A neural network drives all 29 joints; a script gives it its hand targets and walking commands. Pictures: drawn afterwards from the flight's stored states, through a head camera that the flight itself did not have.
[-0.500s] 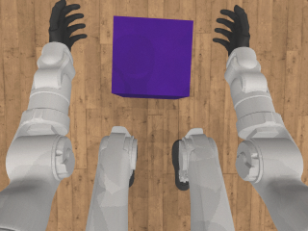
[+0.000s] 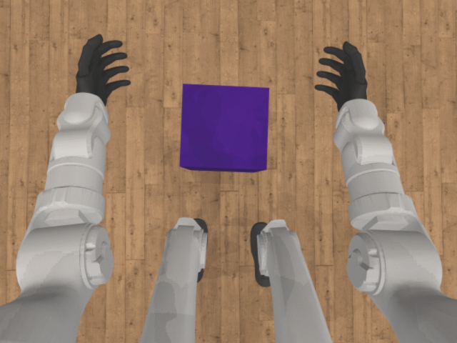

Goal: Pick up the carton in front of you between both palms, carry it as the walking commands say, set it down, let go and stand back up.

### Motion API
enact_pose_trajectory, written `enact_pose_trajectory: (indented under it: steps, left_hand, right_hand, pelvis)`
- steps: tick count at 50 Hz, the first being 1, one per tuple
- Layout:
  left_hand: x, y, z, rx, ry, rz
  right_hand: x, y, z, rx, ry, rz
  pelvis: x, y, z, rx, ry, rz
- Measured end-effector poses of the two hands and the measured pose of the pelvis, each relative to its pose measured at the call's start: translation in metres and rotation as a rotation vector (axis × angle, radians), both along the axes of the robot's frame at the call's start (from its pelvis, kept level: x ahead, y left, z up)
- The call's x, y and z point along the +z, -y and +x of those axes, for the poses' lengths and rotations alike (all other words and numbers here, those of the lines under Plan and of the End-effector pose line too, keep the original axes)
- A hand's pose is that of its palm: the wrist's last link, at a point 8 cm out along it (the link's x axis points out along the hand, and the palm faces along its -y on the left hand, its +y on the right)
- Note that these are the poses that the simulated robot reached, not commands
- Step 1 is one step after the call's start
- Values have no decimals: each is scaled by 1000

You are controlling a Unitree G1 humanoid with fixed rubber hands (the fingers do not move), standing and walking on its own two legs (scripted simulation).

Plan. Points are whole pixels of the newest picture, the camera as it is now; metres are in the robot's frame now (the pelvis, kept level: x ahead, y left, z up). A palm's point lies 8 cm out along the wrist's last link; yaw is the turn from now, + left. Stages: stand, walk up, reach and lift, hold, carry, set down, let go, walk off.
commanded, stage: set down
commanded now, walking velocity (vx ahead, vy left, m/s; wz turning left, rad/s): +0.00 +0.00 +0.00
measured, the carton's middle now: (224, 135) +0.48 +0.02 -0.46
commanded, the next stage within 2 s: let go in 0.10 s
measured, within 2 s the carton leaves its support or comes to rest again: neither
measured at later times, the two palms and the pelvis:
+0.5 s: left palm (27, 138) +0.39 +0.24 +0.02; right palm (421, 141) +0.40 -0.20 +0.02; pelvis +0.06 +0.00 +0.13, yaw +1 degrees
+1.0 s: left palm out of the picture +0.26 +0.23 +0.12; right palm out of the picture +0.26 -0.24 +0.12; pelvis +0.10 -0.01 +0.19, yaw +1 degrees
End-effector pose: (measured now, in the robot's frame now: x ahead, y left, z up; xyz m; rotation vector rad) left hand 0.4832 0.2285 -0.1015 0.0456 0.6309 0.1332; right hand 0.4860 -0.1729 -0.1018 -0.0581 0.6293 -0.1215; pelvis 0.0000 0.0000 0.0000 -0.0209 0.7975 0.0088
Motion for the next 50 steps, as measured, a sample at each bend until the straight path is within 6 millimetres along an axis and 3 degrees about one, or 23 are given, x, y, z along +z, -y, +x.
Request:
enact_pose_trajectory:
  steps: [12,18,26,31,43,50]
  left_hand:
    - [56,-4,-12,-32,-40,45]
    - [79,-10,-51,-59,-111,95]
    - [124,-15,-96,-54,-134,88]
    - [150,-11,-121,-56,-135,86]
    - [206,-2,-201,-65,-155,90]
    - [222,1,-228,-71,-161,85]
  right_hand:
    - [57,2,-12,36,-35,-41]
    - [80,11,-48,80,-107,-95]
    - [125,28,-90,85,-136,-94]
    - [151,36,-116,85,-136,-87]
    - [207,59,-199,78,-155,-86]
    - [223,68,-224,86,-158,-85]
  pelvis:
    - [62,-3,18,2,39,2]
    - [95,-5,37,5,109,4]
    - [131,-4,64,7,230,10]
    - [147,-3,78,5,310,13]
    - [184,5,98,2,594,26]
    - [190,9,100,4,754,29]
